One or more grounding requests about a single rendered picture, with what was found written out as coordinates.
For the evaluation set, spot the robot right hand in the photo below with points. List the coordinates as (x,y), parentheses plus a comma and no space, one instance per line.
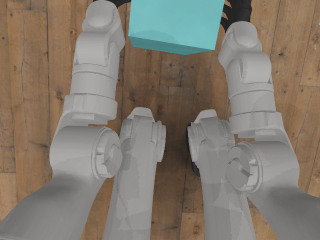
(240,10)

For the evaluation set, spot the robot right upper arm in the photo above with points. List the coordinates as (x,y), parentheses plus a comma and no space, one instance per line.
(268,172)

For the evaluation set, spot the robot left thigh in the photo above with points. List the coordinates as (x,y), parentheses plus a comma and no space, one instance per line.
(130,209)

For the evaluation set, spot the left robot shin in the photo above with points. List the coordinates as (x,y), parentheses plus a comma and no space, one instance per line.
(127,124)

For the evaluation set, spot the left robot forearm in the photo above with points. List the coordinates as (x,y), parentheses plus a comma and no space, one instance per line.
(95,69)

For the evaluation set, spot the carton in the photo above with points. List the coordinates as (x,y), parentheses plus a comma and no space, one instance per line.
(181,27)

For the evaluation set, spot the robot left upper arm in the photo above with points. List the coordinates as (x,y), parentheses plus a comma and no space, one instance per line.
(81,158)

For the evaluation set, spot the right robot forearm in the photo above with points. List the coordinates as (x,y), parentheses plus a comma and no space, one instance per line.
(250,86)

